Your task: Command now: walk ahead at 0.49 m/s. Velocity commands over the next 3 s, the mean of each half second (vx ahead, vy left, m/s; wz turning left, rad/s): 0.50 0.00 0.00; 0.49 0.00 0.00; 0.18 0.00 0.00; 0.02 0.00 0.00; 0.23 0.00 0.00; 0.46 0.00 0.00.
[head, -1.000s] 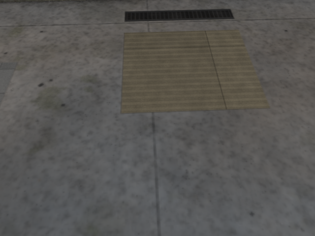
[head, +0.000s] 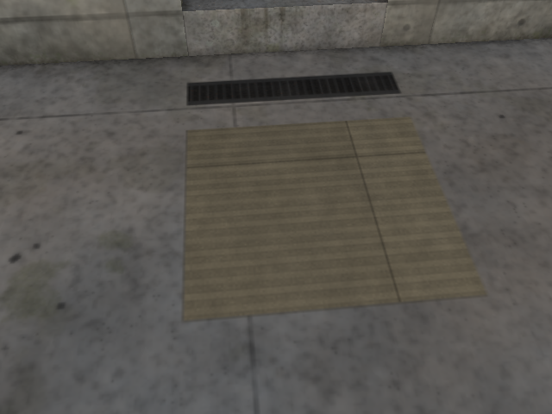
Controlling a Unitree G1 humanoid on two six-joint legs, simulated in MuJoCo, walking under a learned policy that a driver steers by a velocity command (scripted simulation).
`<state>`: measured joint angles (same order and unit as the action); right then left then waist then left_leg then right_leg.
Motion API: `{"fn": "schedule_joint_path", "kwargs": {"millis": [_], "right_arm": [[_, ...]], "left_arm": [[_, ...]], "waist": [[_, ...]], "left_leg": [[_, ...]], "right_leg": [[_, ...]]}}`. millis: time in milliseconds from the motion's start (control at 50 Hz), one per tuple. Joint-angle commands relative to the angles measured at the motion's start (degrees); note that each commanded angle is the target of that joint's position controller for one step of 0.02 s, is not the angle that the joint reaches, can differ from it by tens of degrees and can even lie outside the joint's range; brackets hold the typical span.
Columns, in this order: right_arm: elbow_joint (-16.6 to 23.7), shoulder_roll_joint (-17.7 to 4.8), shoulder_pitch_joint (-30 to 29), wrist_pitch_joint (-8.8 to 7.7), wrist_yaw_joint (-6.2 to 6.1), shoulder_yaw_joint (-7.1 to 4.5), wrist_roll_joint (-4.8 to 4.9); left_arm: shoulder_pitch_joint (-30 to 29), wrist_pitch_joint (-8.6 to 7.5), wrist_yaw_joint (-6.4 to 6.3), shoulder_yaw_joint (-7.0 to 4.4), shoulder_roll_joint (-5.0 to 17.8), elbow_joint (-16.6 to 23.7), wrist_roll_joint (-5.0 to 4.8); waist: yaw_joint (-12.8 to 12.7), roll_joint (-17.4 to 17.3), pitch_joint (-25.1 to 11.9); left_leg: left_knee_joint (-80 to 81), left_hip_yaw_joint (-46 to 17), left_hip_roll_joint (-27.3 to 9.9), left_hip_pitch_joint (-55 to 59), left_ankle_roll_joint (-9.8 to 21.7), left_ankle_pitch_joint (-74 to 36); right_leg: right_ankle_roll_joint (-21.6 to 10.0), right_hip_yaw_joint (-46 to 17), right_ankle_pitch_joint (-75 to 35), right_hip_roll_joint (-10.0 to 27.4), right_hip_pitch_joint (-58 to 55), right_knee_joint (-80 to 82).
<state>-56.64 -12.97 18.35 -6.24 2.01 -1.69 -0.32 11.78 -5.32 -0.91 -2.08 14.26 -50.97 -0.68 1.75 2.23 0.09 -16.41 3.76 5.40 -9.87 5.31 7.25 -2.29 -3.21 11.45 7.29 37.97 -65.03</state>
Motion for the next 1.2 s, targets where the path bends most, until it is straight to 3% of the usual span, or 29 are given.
{"fn": "schedule_joint_path", "kwargs": {"millis": [20,100,200,240,280,300,320,340,360,400,420,460,500,620,740,800,820,840,860,880,900,920,940,960,980,1020,1080,1140,1200], "right_arm": [[3.17,-7.58,-2.36,-1.02,-1.12,-1.2,0.1],[2.16,-9.17,2.33,-0.26,-1.96,-1.47,1.01],[0.24,-9.72,6.51,0.96,-2.11,-1.81,1.52],[0.16,-10.43,5.93,1.58,-2.24,-2.15,1.55],[0.77,-9.98,3.79,2.21,-2.24,-1.88,1.2],[2.15,-7.69,3.22,2.16,-2.22,-0.85,0.33],[3.1,-0.71,9.32,0.79,-1.66,1.26,0.16],[2.05,-3.82,9.14,-0.79,-1.35,0.7,1.31],[3.69,-9.07,3.55,-1.58,-1.14,-0.7,2.78],[4.89,-8.52,-2.08,-1.22,-1.76,-1.07,1.92],[4.77,-7.68,-1.54,-0.36,-2.03,-1.4,1.37],[4.19,-4.97,0.5,1.09,-2.16,-1.2,1.15],[5.15,-5.02,-1.53,1.64,-2.36,-1.45,0.88],[9.23,-3.74,-14.64,1.2,-1.77,-1.25,0.77],[12.59,-4.11,-23.39,0.47,-0.11,-0.89,1.47],[12.66,-5.83,-20.94,-0.12,0.6,-1.51,1.5],[11.55,-7.2,-16.63,-0.22,0.49,-2.29,1.42],[8.56,-9.56,-7.37,-0.2,0.16,-3.72,1.36],[6.11,-13.79,3.6,-0.1,-0.41,-5.05,0.76],[4.69,-18.11,8.49,0.24,-0.33,-5.97,0.32],[4.92,-12.83,7.6,0.25,-0.31,-4.43,0.82],[5.82,-10.35,2.38,0.08,-0.48,-3.67,1.06],[7.08,-8.67,-2.72,0.02,-0.54,-3.07,0.84],[7.4,-7.0,-5.84,-0.1,-0.28,-2.59,0.34],[7.36,-5.66,-7.42,-0.33,-0.13,-2.06,-0.33],[6.02,-5.54,-6.64,-0.58,0.04,-1.95,-0.57],[4.59,-7.69,-5.85,-0.36,-1.12,-2.23,-0.76],[3.85,-8.23,-5.33,0.61,-2.07,-2.09,-0.44],[2.13,-8.91,-3.04,1.36,-2.37,-2.07,-0.16]], "left_arm": [[1.89,0.2,-0.38,-0.75,2.59,2.44,0.71],[-7.45,-0.46,0.35,-0.34,1.61,4.86,0.15],[-14.38,-0.99,2.1,-0.16,2.51,7.74,-0.59],[-12.87,-1.51,2.67,-0.58,3.8,8.02,-0.6],[-1.69,-1.87,2.55,-2.48,7.09,4.94,-0.44],[10.16,-1.97,2.08,-4.03,11.48,2.12,-0.01],[17.01,-1.44,2.02,-5.57,17.92,0.72,0.81],[17.75,-1.41,2.24,-4.23,12.82,0.46,0.65],[12.09,-1.53,2.2,-3.06,9.38,1.47,0.34],[2.63,-1.3,2.51,-1.69,5.46,3.45,0.48],[1.01,-1.41,2.76,-1.23,4.05,3.42,0.82],[2.25,-1.7,3.01,-1.34,4.2,2.07,0.96],[4.39,-1.85,2.57,-1.78,5.83,0.71,1.03],[9.36,-0.95,0.94,-1.94,7.21,-1.56,0.44],[14.16,0.22,0.38,-2.42,7.93,-4.69,-0.24],[12.61,0.98,0.07,-2.96,9.01,-4.81,-0.34],[11.36,1.26,0.05,-3.06,9.43,-4.54,-0.27],[10.46,1.58,0.08,-2.65,8.42,-4.2,0.01],[10.64,1.55,0.12,-1.76,6.78,-2.86,0.81],[18.0,0.2,0.94,0.56,-1.37,-2.7,0.77],[15.49,-1.35,1.21,-0.39,3.23,-3.48,-0.54],[9.84,-2.26,1.34,-1.44,7.22,-1.47,-1.91],[6.08,-2.47,0.93,-1.53,7.58,-0.45,-1.89],[4.15,-2.14,0.5,-1.92,7.09,-0.11,-0.92],[5.29,-1.31,0.23,-2.26,6.33,-0.3,-0.37],[8.37,0.22,-0.13,-2.1,3.49,-1.16,-0.06],[5.35,1.16,-0.5,-2.03,2.59,0.21,0.67],[0.0,1.48,-0.25,-1.41,1.39,1.26,0.81],[-4.03,1.86,0.01,-1.4,2.26,1.85,0.54]], "waist": [[-2.67,-4.23,3.14],[0.74,-4.35,3.11],[2.76,-5.21,4.68],[1.14,-6.04,3.77],[-5.0,-6.05,-2.54],[-9.4,-2.34,-11.17],[-7.95,12.47,-19.03],[-8.6,12.32,-22.36],[-7.41,8.27,-13.21],[-4.04,1.02,-4.75],[-2.11,1.65,-2.95],[-0.63,2.34,-1.88],[-0.35,1.3,-0.42],[-3.6,1.21,2.41],[-5.73,1.22,5.53],[-3.22,2.37,3.37],[-0.65,3.14,0.53],[3.68,2.42,-4.76],[7.25,-2.73,-13.04],[3.77,-18.16,-21.09],[5.18,-15.23,-21.7],[4.39,-12.38,-12.86],[2.54,-6.95,-8.31],[0.79,-4.45,-4.6],[-1.43,-5.54,-3.3],[-3.49,-5.65,-2.48],[-4.28,-5.63,-1.69],[-2.78,-6.21,-2.68],[-0.87,-6.61,-3.29]], "left_leg": [[11.64,-11.81,-16.01,-6.11,9.79,-4.27],[10.62,-9.06,-15.11,-1.14,7.21,-5.03],[6.4,-10.32,-18.83,8.39,6.42,-3.59],[3.16,-11.07,-20.15,10.85,5.49,-6.92],[-9.95,-7.95,-16.71,9.57,3.33,-23.3],[-26.35,-4.58,-13.17,0.51,1.22,-19.57],[-49.26,-1.0,-3.07,-24.04,-3.36,5.05],[-58.25,-9.93,-2.84,-31.96,-2.67,24.07],[-60.98,-10.34,-6.54,-36.64,-1.4,20.42],[-55.08,-7.85,-11.67,-32.68,-1.45,10.73],[-51.66,-8.0,-13.27,-29.09,-1.65,8.04],[-49.13,-7.03,-13.48,-25.7,-2.43,5.54],[-45.42,-6.76,-13.66,-28.44,-3.28,1.82],[-24.8,-5.05,-12.15,-30.42,-4.16,-12.85],[-15.35,-4.56,-10.55,-31.8,-2.53,-10.04],[-13.12,-2.94,-8.53,-24.96,-0.45,-3.93],[-12.6,-1.13,-6.48,-17.75,0.53,-2.93],[-12.11,0.07,-4.77,-5.35,2.05,-3.73],[-13.57,-10.1,-13.67,13.04,5.59,-4.93],[-7.39,-37.99,-27.23,33.46,15.18,5.61],[-1.5,-45.64,-27.53,33.3,14.49,10.31],[-0.77,-36.96,-25.78,25.75,11.54,8.25],[0.43,-29.43,-23.75,16.79,9.87,2.87],[2.27,-24.31,-21.59,8.83,8.95,-2.05],[3.55,-20.37,-19.97,3.77,8.18,-9.19],[4.36,-14.6,-18.7,-1.06,8.71,-24.7],[4.13,-8.21,-17.49,-2.71,8.67,-38.59],[3.41,-3.54,-14.73,-2.88,6.31,-38.34],[2.42,-3.96,-15.39,0.07,5.98,-34.06]], "right_leg": [[1.53,-0.1,-9.32,2.38,1.08,8.26],[1.99,2.17,-17.64,-0.29,-0.95,24.79],[0.81,2.43,-12.29,-1.89,-0.56,33.3],[-0.81,3.0,-7.66,-2.91,-4.07,35.65],[-3.3,5.71,-5.82,-6.29,-19.66,38.01],[-6.84,-1.39,-7.15,0.14,-36.97,36.49],[-16.01,-26.84,-1.24,14.08,-59.64,40.45],[-17.69,-39.75,3.97,16.35,-61.46,47.69],[-14.23,-31.11,3.83,14.38,-53.97,48.07],[-11.15,-16.96,-4.53,9.31,-37.8,51.43],[-9.95,-12.56,-6.94,6.95,-32.85,53.51],[-10.4,-8.39,-11.85,5.25,-28.62,55.92],[-10.99,-5.6,-16.73,4.99,-28.59,57.06],[-9.14,-0.76,-15.83,3.54,-31.51,58.82],[-8.56,-1.0,-14.8,7.14,-41.15,55.95],[-7.19,-0.75,-24.92,8.12,-43.78,50.77],[-6.4,0.29,-34.52,7.11,-43.23,45.79],[-4.98,2.48,-40.23,4.03,-40.2,35.29],[-2.94,4.92,-27.62,0.54,-28.14,17.92],[1.03,4.32,9.73,-10.49,-4.34,-3.71],[0.13,-4.14,20.54,-9.39,2.58,-12.0],[-0.92,-3.58,16.81,-6.23,6.62,-13.41],[-1.16,-1.84,11.16,-2.91,4.73,-10.83],[-0.95,-1.06,7.77,-1.02,2.13,-7.04],[-0.73,-1.3,6.07,0.27,-2.1,-4.64],[0.38,-0.43,6.26,0.09,-6.8,-1.24],[2.35,0.9,0.64,-0.62,-6.02,7.94],[2.5,2.51,-8.91,-2.04,-10.09,21.13],[2.52,2.63,-12.97,-3.53,-12.72,28.08]]}}
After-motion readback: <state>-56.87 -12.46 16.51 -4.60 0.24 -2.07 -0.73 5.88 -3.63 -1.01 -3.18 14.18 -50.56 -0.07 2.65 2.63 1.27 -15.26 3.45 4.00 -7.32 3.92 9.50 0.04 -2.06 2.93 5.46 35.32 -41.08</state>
